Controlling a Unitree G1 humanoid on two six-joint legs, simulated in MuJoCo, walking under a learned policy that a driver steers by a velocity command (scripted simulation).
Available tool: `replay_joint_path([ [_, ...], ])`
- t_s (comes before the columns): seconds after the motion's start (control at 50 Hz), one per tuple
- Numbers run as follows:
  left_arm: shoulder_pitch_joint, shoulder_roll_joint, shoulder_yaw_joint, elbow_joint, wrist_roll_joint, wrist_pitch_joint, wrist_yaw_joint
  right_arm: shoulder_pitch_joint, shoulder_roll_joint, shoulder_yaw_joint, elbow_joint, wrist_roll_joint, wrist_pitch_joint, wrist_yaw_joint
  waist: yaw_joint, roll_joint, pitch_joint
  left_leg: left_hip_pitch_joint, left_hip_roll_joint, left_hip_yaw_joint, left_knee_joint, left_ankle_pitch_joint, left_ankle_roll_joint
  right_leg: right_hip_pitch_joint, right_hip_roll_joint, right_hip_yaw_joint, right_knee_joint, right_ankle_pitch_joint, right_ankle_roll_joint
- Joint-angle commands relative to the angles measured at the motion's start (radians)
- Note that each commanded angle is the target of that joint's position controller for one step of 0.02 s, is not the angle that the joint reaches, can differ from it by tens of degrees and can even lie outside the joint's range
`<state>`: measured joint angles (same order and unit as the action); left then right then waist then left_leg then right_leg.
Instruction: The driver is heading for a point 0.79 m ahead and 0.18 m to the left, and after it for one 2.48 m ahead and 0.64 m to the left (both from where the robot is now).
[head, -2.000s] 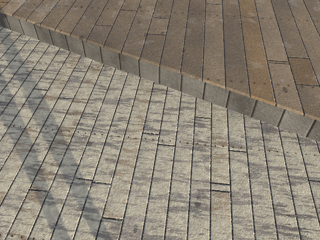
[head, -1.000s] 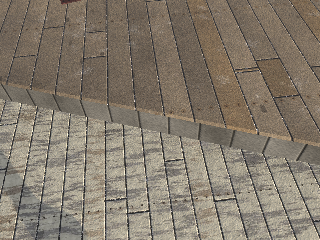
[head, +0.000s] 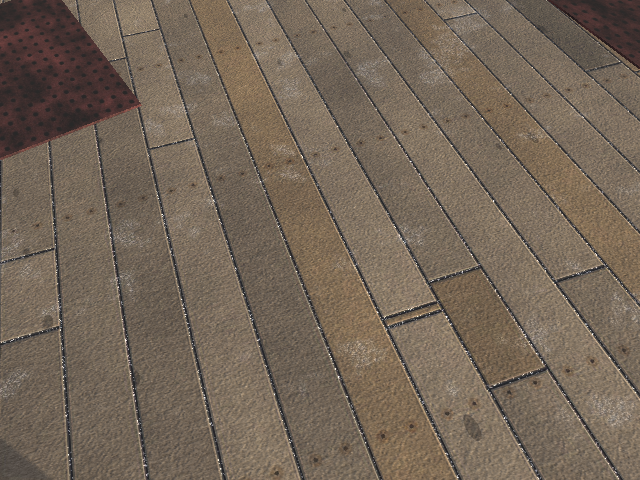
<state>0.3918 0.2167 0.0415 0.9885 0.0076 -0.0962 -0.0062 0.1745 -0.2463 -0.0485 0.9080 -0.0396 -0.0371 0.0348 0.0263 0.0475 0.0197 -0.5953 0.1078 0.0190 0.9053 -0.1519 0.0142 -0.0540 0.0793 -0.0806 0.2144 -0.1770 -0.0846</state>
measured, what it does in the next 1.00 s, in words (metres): climbs: left foot, then right foot 0.15 m higher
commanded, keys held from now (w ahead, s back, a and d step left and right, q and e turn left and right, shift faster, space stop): w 0.60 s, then w+q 0.40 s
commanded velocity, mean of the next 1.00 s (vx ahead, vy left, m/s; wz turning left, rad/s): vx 0.50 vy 0.00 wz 0.12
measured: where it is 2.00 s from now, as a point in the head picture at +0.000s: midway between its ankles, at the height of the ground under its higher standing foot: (287, 228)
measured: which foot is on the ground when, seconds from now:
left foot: up 0.00-0.20, down 0.22-0.76, up 0.78-1.00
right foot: down 0.00-0.20, up 0.22-0.72, down 0.74-1.00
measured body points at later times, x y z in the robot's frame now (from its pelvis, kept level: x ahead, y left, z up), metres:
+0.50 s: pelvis +0.24 +0.04 -0.01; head +0.24 +0.05 +0.44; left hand +0.34 +0.26 -0.15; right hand +0.15 -0.19 -0.15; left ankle +0.20 +0.10 -0.75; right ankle +0.25 -0.08 -0.50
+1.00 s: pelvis +0.53 -0.02 +0.12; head +0.53 -0.03 +0.57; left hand +0.48 +0.23 -0.02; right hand +0.71 -0.23 +0.01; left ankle +0.55 +0.14 -0.45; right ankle +0.52 -0.08 -0.60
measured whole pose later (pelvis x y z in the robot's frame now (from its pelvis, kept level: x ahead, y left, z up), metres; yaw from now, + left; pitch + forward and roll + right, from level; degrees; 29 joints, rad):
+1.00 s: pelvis +0.53 -0.02 +0.12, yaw +10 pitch +1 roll +0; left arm 0.38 0.20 0.05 1.02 0.03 -0.09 -0.01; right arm 0.16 -0.20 -0.06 0.74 -0.02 -0.02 -0.01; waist -0.03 0.03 -0.03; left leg -0.87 0.01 -0.08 1.54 -0.06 0.12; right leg -0.30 -0.03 -0.24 0.67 -0.40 -0.08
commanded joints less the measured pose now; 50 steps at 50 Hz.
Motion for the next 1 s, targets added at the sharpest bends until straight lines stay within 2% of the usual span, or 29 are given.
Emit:
replay_joint_path([
  [0.02,0.023,0.110,0.015,-0.026,0.001,-0.014,0.005,-0.092,-0.021,0.003,-0.070,0.005,-0.008,0.002,-0.003,-0.105,0.053,-0.034,-0.006,0.028,-0.123,0.081,-0.013,-0.011,-0.260,0.142,-0.097,0.320,-0.112],
  [0.08,0.055,0.112,0.013,-0.009,0.015,-0.010,0.011,-0.102,0.012,0.020,-0.069,0.011,-0.008,-0.013,0.000,-0.145,0.013,0.082,-0.057,0.076,-0.197,0.078,0.006,0.006,-0.256,0.089,-0.028,0.487,-0.098],
  [0.14,0.055,0.118,0.011,0.004,0.016,-0.009,0.019,-0.108,-0.020,0.014,-0.074,0.011,-0.016,-0.029,-0.015,-0.132,0.032,0.145,-0.084,0.073,-0.262,0.010,0.045,0.032,-0.282,0.104,0.050,0.614,-0.097],
  [0.2,0.009,0.142,0.016,0.004,0.003,-0.002,0.021,0.177,-0.052,-0.010,0.023,-0.001,-0.044,-0.048,-0.141,-0.082,-0.085,0.461,-0.146,0.091,-0.459,0.033,0.100,0.018,-0.229,0.066,0.415,0.757,-0.063],
  [0.22,0.009,0.104,0.003,-0.024,-0.003,-0.005,0.022,0.330,-0.138,-0.034,0.055,-0.022,-0.053,-0.059,-0.184,0.014,-0.172,0.687,0.048,-0.120,-0.492,0.073,0.142,-0.176,-0.175,0.033,0.690,0.428,-0.033],
  [0.24,0.131,-0.010,-0.014,-0.032,-0.034,0.002,0.015,0.352,-0.254,-0.063,0.058,-0.017,-0.041,-0.053,-0.104,0.248,-0.243,0.874,0.333,-0.561,-0.572,0.343,0.298,-0.491,0.006,-0.014,1.077,-0.308,0.017],
  [0.26,0.096,0.074,0.007,-0.011,0.005,0.020,0.019,0.313,-0.213,-0.064,0.060,0.029,-0.026,-0.039,-0.108,0.059,-0.225,0.793,0.306,-0.600,-0.612,0.088,0.333,-0.575,-0.045,0.112,1.226,-0.298,0.004],
  [0.28,0.010,0.069,0.011,-0.033,0.023,0.021,0.010,0.220,-0.132,-0.044,0.047,0.031,-0.022,-0.033,-0.079,0.015,-0.082,0.667,0.257,-0.485,-0.644,-0.133,0.306,-0.659,-0.088,0.110,1.281,-0.231,0.000],
  [0.3,-0.039,0.058,0.012,-0.047,0.028,0.017,0.001,0.183,-0.061,-0.024,0.047,0.022,-0.022,-0.026,-0.066,-0.006,-0.016,0.575,0.206,-0.410,-0.681,-0.223,0.268,-0.690,-0.112,0.100,1.301,-0.190,-0.004],
  [0.34,-0.042,0.022,0.011,-0.055,0.034,0.037,-0.016,0.178,0.013,0.003,0.073,0.018,-0.031,-0.031,-0.014,-0.001,0.039,0.446,0.109,-0.282,-0.712,-0.208,0.197,-0.692,-0.145,0.092,1.331,-0.113,-0.002],
  [0.42,-0.112,-0.021,-0.001,-0.106,0.035,0.069,-0.021,0.266,-0.027,0.001,0.124,0.020,-0.058,-0.032,0.000,-0.010,0.056,0.373,0.101,-0.216,-0.723,-0.111,0.215,-0.832,-0.157,0.059,1.419,-0.057,0.027],
  [0.44,-0.137,-0.060,-0.009,-0.113,0.027,0.078,-0.003,0.346,-0.014,0.005,0.153,0.014,-0.061,-0.032,-0.028,0.044,0.042,0.398,0.123,-0.239,-0.712,-0.104,0.255,-0.934,-0.125,0.014,1.641,-0.127,0.030],
  [0.5,-0.408,-0.118,-0.051,-0.283,0.024,0.080,0.038,0.425,-0.005,0.026,0.185,0.009,-0.069,-0.028,-0.063,0.043,0.121,0.501,0.195,-0.296,-0.721,-0.190,0.259,-1.390,-0.139,0.059,2.015,-0.299,-0.010],
  [0.56,-0.492,-0.119,-0.081,-0.383,0.013,0.065,0.042,0.418,-0.007,0.046,0.205,0.010,-0.074,-0.035,-0.031,-0.042,0.130,0.462,0.142,-0.214,-0.755,-0.283,0.188,-1.444,-0.143,0.059,1.912,-0.303,-0.037],
  [0.58,-0.535,-0.128,-0.100,-0.435,0.020,0.066,0.034,0.420,-0.001,0.053,0.217,0.024,-0.069,-0.041,-0.016,-0.050,0.134,0.389,0.102,-0.173,-0.786,-0.282,0.155,-1.363,-0.172,0.027,1.734,-0.271,-0.031],
  [0.62,-0.537,-0.108,-0.108,-0.476,0.029,0.078,0.015,0.428,-0.017,0.053,0.208,0.041,-0.059,-0.076,-0.028,-0.031,0.098,0.339,0.100,-0.174,-0.922,-0.029,0.207,-1.145,-0.188,-0.039,1.463,-0.217,-0.009],
  [0.66,-0.520,-0.133,-0.115,-0.460,0.016,0.092,0.003,0.450,-0.012,0.054,0.197,0.054,-0.046,-0.091,-0.056,-0.026,0.019,0.456,0.092,-0.080,-0.934,0.401,0.217,-0.925,-0.166,-0.091,1.264,-0.236,-0.031],
  [0.68,-0.443,-0.130,-0.117,-0.443,-0.012,0.088,0.004,0.405,-0.019,0.056,0.180,0.060,-0.045,-0.084,0.000,0.024,-0.022,0.433,0.066,-0.007,-0.853,0.862,0.206,-0.695,-0.117,-0.129,1.102,-0.233,-0.057],
  [0.72,-0.238,-0.054,-0.075,-0.362,-0.014,0.078,0.007,0.418,-0.112,0.034,0.146,0.039,-0.042,-0.064,0.081,0.095,-0.228,0.585,0.099,-0.022,-0.542,1.600,0.197,-0.445,0.010,-0.160,1.029,-0.267,-0.063],
  [0.74,-0.109,-0.003,-0.057,-0.344,0.001,0.060,0.003,0.352,-0.193,0.004,0.129,0.046,-0.044,-0.042,0.170,0.183,-0.303,0.701,0.119,0.003,-0.332,1.705,0.178,-0.391,0.009,-0.106,0.901,-0.268,-0.083],
  [0.76,0.039,0.074,-0.026,-0.309,0.036,0.044,0.001,0.321,-0.160,-0.002,0.098,0.051,-0.057,-0.033,0.226,0.136,-0.397,0.567,0.099,-0.008,-0.010,1.374,0.158,-0.200,-0.160,0.214,0.779,-0.413,-0.146],
  [0.78,0.112,0.205,0.022,-0.239,0.036,0.050,0.008,0.349,-0.011,0.003,0.034,0.071,-0.064,-0.001,0.156,-0.221,-0.452,0.184,-0.138,-0.034,0.363,0.279,0.084,0.033,-0.429,0.825,0.324,-0.502,-0.210],
  [0.8,0.048,0.220,0.038,-0.224,0.008,0.072,0.021,0.303,0.005,-0.011,0.017,0.015,-0.068,0.020,0.130,-0.227,-0.405,-0.022,-0.194,-0.181,0.682,-0.038,0.085,0.018,-0.456,1.133,0.068,-0.541,-0.190],
  [0.82,-0.103,0.175,0.030,-0.220,0.008,0.061,0.015,0.273,0.039,-0.013,-0.035,0.007,-0.061,0.015,0.014,-0.139,-0.218,-0.131,-0.133,-0.180,0.832,-0.017,0.093,-0.157,-0.487,0.968,0.105,-0.617,-0.178],
  [0.84,-0.174,0.072,0.015,-0.188,0.014,0.043,0.005,0.187,0.047,-0.011,-0.077,-0.003,-0.048,-0.004,-0.017,-0.034,-0.052,-0.181,-0.081,-0.113,0.841,0.042,0.107,-0.317,-0.456,0.778,0.143,-0.611,-0.135],
  [0.88,-0.181,-0.087,-0.020,-0.102,0.035,0.010,-0.005,0.152,0.096,-0.003,-0.133,0.009,-0.012,-0.039,-0.093,-0.039,0.039,-0.205,-0.056,-0.136,0.914,0.028,0.134,-0.492,-0.403,0.481,0.181,-0.382,-0.069],
  [0.92,-0.154,-0.099,-0.018,-0.038,0.030,-0.015,-0.017,0.195,0.138,0.017,-0.149,0.025,0.019,-0.049,-0.156,-0.106,0.062,-0.264,-0.065,-0.163,0.894,0.026,0.141,-0.489,-0.354,0.274,0.148,-0.227,-0.003],
  [0.94,-0.152,-0.052,-0.007,-0.036,0.028,-0.019,-0.021,0.201,0.107,0.011,-0.146,0.032,0.031,-0.049,-0.155,-0.107,0.075,-0.285,-0.070,-0.152,0.787,0.020,0.131,-0.460,-0.328,0.181,0.092,-0.210,0.005],
  [1.0,-0.128,-0.005,0.000,-0.059,0.014,-0.037,-0.002,0.069,0.035,-0.016,-0.188,0.020,0.029,-0.033,-0.107,-0.107,0.068,-0.195,-0.095,-0.077,0.459,0.184,0.093,-0.395,-0.293,-0.028,0.000,0.134,0.030],
])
